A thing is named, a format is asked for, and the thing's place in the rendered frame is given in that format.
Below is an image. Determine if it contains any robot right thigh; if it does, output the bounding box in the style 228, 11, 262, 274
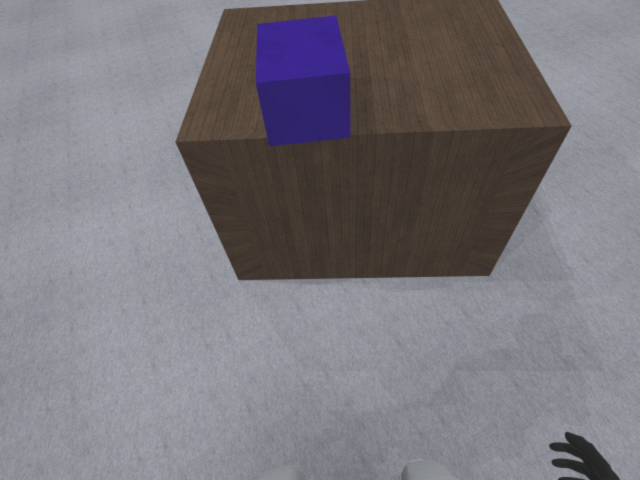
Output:
399, 460, 458, 480

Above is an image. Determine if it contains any right robot hand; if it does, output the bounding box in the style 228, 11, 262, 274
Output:
549, 432, 620, 480

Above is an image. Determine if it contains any carton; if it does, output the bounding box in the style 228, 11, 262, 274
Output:
256, 16, 350, 146

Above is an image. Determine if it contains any pedestal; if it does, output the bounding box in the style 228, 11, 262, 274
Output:
176, 0, 572, 280

